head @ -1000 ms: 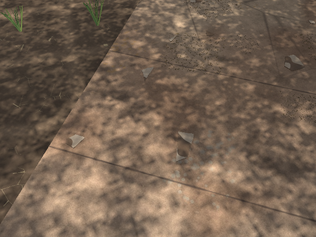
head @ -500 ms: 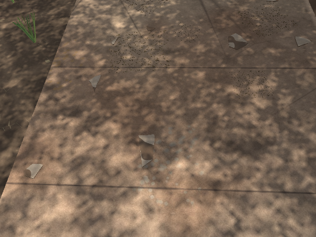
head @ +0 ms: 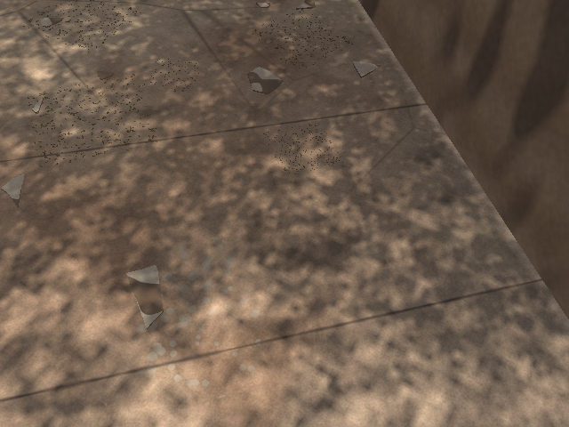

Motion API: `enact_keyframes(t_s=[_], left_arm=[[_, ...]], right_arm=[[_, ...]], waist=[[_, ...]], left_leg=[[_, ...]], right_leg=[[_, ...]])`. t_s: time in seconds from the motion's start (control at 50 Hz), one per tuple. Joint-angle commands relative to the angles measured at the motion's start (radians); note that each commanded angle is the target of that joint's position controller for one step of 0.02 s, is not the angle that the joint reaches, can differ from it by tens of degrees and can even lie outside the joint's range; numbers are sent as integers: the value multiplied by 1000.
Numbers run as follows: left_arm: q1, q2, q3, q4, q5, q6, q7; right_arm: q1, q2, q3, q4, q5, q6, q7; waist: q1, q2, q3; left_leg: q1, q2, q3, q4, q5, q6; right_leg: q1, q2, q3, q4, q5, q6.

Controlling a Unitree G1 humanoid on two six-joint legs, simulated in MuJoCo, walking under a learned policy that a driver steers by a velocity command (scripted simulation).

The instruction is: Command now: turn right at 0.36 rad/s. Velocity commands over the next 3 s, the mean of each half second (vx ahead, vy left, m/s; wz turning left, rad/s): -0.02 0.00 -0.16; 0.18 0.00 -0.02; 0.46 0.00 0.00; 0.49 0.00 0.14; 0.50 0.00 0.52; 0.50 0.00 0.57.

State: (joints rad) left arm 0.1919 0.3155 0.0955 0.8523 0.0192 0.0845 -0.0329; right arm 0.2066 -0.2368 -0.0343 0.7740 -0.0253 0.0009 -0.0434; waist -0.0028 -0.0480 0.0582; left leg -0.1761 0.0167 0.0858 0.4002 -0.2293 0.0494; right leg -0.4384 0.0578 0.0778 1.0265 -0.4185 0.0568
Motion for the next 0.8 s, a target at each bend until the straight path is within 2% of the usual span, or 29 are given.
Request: enact_keyframes(t_s=[0.02,0.06,0.08,0.12,0.14,0.16,0.18,0.2,0.22,0.24,0.26,0.28,0.3,0.34,0.38,0.44,0.54,0.58,0.6,0.62,0.64,0.66,0.68,0.7,0.72,0.74,0.76,0.8], left_arm=[[-30,34,-7,-72,-6,-8,2],[-38,23,-19,-77,-11,-9,7],[-37,22,-24,-77,-12,-12,9],[-37,24,-31,-78,-7,-21,8],[-4,14,-37,-63,-1,-30,7],[23,-2,-43,-45,3,-43,15],[54,28,-46,-34,14,-62,28],[35,121,-39,-57,13,-79,42],[32,98,-46,-31,4,-90,52],[-23,55,-61,-36,1,-99,54],[-55,33,-70,-33,-3,-102,57],[-75,41,-70,-33,-6,-98,63],[-66,53,-67,-26,-12,-95,68],[-36,60,-64,-12,-17,-86,66],[-35,65,-60,-4,-11,-75,65],[-33,76,-49,10,-4,-61,66],[-49,85,-36,28,2,-49,70],[-72,45,-53,32,11,-51,68],[-92,32,-62,40,8,-50,66],[-81,29,-65,55,1,-47,62],[-25,6,-68,64,1,-49,55],[-34,-4,-70,50,-6,-52,55],[-122,61,-54,30,16,-51,53],[-127,80,-43,25,8,-55,41],[-84,74,-40,47,6,-61,29],[-51,70,-37,66,13,-68,19],[-34,57,-36,79,22,-76,10],[-45,25,-38,81,24,-89,0]], right_arm=[[51,-172,-44,-24,-1,-10,8],[36,-182,-45,-21,-4,-9,19],[47,-189,-48,-15,-7,-7,26],[68,-205,-55,2,-10,2,39],[62,-201,-55,9,-6,10,44],[36,-164,-42,10,0,13,43],[44,-110,-25,11,-3,7,42],[60,-34,-3,-29,5,1,45],[23,-98,-18,-9,12,19,24],[48,-114,-23,6,24,29,21],[60,-113,-23,26,26,32,19],[75,-124,-29,43,25,34,19],[96,-135,-34,60,17,38,19],[118,-119,-32,83,19,48,18],[96,-107,-33,87,23,59,13],[64,-103,-35,85,21,69,6],[52,-94,-32,87,26,68,-1],[78,-71,-23,110,25,64,4],[113,-44,-14,134,18,60,7],[142,-34,-7,154,4,51,10],[159,-107,-17,158,-19,33,7],[157,-226,-42,149,-7,26,15],[183,-241,-53,180,-21,24,24],[136,-180,-38,176,-14,17,27],[89,-154,-31,169,-1,10,26],[76,-146,-29,165,5,1,23],[87,-131,-27,171,9,-10,21],[140,-121,-27,194,13,-29,23]], waist=[[-27,205,-76],[-28,223,-83],[-35,232,-101],[-38,238,-88],[-9,213,-67],[28,169,-25],[42,53,-45],[5,-174,-78],[29,-106,-40],[-9,-78,-36],[-20,-80,-28],[-31,-96,-34],[-29,-114,-44],[-23,-86,-81],[-13,-65,-71],[1,-71,-56],[10,-82,-92],[3,-73,-142],[-22,-63,-146],[-45,-29,-128],[-25,133,-104],[-34,286,-54],[-78,283,47],[-33,227,95],[1,206,102],[13,203,86],[12,179,74],[-1,154,51]], left_leg=[[169,243,-178,-56,484,174],[119,238,-160,-41,502,174],[106,238,-164,-53,402,173],[53,237,-196,-89,95,168],[-16,224,-193,-84,-56,151],[-107,200,-169,-25,2,111],[-191,163,-111,80,79,41],[-316,50,-4,238,-207,-39],[-185,48,-79,276,-327,-44],[-165,39,-96,312,-317,-48],[-170,31,-103,324,-285,-51],[-175,21,-96,336,-246,-55],[-175,6,-84,374,-217,-58],[-163,-13,-84,454,-214,-63],[-175,-20,-93,509,-226,-65],[-209,-27,-103,521,-253,-62],[-171,-26,-97,415,-259,-45],[-39,-9,-97,254,-201,-35],[64,-15,-78,94,-115,-28],[183,-26,-71,-88,-26,-20],[260,125,-284,-187,-178,6],[182,295,-514,-274,-431,94],[16,345,-593,-340,-580,174],[-17,310,-573,-373,-594,174],[-7,263,-504,-378,-529,148],[32,228,-444,-374,-455,130],[70,206,-401,-360,-383,127],[127,186,-352,-341,-313,128]], right_leg=[[-49,-3,-32,-132,-37,-7],[54,-7,-70,-244,-53,-26],[98,-3,-94,-296,-58,-39],[180,5,-131,-425,-47,-71],[274,8,-147,-550,21,-96],[388,7,-132,-705,143,-112],[517,-123,37,-826,250,-114],[560,-392,349,-833,531,-184],[366,-423,278,-744,821,-287],[379,-371,207,-718,922,-298],[384,-325,147,-706,947,-274],[404,-278,101,-690,981,-244],[412,-263,69,-658,1128,-237],[414,-268,42,-632,1226,-247],[385,-277,43,-630,1178,-272],[375,-291,66,-624,1104,-303],[379,-306,114,-601,1033,-311],[321,-288,127,-646,702,-283],[265,-254,121,-664,445,-249],[178,-213,112,-668,169,-201],[49,-126,49,-546,-27,-145],[-64,15,-81,-421,-103,-119],[-61,-25,-51,-259,-109,-116],[-79,-39,-34,-175,-47,-113],[-84,-53,-39,-140,4,-103],[-92,-61,-57,-116,42,-97],[-106,-64,-72,-96,71,-91],[-145,-70,-94,-88,115,-80]])
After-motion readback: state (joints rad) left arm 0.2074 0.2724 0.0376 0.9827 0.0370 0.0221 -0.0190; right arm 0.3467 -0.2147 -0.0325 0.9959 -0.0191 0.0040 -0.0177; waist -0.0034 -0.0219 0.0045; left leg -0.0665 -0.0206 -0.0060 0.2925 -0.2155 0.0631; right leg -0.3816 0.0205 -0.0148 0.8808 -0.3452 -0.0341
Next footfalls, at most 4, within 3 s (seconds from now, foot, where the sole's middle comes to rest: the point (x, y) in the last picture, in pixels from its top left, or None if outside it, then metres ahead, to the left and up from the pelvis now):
0.18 right None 0.01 -0.12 -0.78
0.64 left None -0.02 0.09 -0.78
1.10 right None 0.15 -0.14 -0.78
1.62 left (278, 416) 0.49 -0.01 -0.78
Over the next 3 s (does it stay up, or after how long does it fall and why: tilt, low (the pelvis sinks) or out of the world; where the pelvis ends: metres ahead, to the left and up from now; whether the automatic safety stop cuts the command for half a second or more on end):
stays up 1.00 0.07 0.00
